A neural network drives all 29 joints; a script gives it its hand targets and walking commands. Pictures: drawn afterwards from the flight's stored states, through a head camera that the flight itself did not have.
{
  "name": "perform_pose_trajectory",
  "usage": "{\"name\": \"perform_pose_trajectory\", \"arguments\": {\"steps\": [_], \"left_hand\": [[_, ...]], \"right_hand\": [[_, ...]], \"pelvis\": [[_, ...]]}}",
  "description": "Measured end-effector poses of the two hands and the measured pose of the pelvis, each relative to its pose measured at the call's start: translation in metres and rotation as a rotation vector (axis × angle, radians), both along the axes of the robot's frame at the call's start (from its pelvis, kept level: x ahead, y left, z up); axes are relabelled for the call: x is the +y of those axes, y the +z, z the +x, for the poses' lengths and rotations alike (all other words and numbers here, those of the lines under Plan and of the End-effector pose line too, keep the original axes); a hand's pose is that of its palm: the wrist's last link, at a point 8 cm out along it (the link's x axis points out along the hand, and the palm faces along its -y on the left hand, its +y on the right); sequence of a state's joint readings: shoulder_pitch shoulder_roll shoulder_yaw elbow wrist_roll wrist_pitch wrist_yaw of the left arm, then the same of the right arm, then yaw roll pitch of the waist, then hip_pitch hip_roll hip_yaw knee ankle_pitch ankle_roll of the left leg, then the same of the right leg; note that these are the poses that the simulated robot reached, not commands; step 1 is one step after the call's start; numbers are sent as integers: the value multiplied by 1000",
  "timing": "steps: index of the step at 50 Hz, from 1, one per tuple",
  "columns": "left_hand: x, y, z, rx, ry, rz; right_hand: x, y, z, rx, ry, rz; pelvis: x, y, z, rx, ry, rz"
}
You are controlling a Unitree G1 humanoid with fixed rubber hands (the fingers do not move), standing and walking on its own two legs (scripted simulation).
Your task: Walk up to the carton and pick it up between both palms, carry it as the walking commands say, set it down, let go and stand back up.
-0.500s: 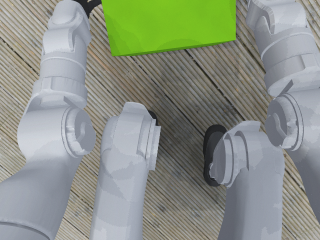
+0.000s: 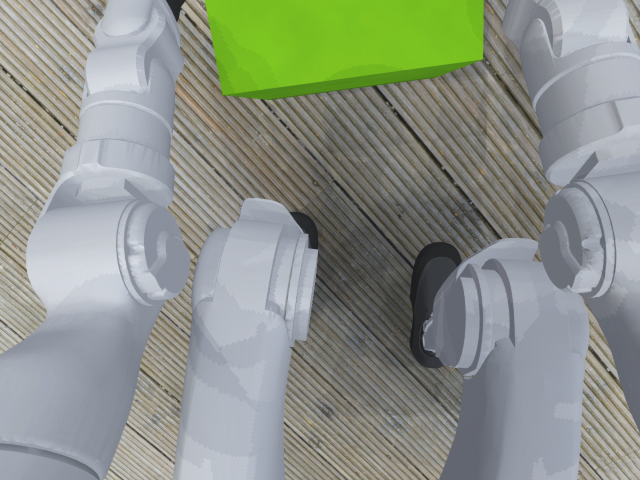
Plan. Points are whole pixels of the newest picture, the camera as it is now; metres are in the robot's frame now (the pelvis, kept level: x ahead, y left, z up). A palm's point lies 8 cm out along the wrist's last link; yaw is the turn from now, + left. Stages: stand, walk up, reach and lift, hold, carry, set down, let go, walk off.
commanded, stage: set down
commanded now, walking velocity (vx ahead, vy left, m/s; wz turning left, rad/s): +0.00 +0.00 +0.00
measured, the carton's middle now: out of the picture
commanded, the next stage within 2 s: let go in 2.00 s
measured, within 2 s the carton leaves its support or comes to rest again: neither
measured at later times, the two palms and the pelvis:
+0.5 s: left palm out of the picture +0.49 +0.30 -0.18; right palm out of the picture +0.57 -0.07 -0.18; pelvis -0.01 +0.01 +0.00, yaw +1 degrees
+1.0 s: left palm out of the picture +0.50 +0.31 -0.07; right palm out of the picture +0.59 -0.07 -0.06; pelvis +0.00 +0.00 +0.05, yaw +2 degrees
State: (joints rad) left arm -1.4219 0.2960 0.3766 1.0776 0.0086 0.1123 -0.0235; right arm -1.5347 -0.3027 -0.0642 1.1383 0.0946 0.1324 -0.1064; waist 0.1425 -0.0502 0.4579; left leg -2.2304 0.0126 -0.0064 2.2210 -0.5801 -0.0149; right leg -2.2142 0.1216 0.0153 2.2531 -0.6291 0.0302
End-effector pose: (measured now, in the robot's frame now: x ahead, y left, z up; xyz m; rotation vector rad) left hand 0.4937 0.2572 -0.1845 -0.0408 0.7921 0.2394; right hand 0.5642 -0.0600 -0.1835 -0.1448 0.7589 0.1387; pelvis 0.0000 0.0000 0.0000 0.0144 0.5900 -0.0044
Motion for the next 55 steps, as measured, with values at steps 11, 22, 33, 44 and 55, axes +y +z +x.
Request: {"name": "perform_pose_trajectory", "arguments": {"steps": [11, 22, 33, 44, 55], "left_hand": [[12, 0, 1, -11, 70, 35], [43, 6, -4, -9, 117, 57], [42, 17, 7, -73, 116, 55], [50, 77, 9, -125, 121, 54], [53, 144, 8, -137, 107, 63]], "right_hand": [[-1, 1, 1, -25, -15, 2], [-11, 1, 6, -37, -26, -9], [-15, 17, 15, -98, -34, -7], [-10, 81, 26, -126, -49, -26], [-16, 150, 31, -143, -61, -25]], "pelvis": [[2, 0, -5, -13, 10, -3], [6, -3, -7, -6, 21, -5], [7, -2, -8, -3, 27, -14], [4, 25, -5, 45, 47, -25], [6, 71, 1, 132, 53, -33]]}}
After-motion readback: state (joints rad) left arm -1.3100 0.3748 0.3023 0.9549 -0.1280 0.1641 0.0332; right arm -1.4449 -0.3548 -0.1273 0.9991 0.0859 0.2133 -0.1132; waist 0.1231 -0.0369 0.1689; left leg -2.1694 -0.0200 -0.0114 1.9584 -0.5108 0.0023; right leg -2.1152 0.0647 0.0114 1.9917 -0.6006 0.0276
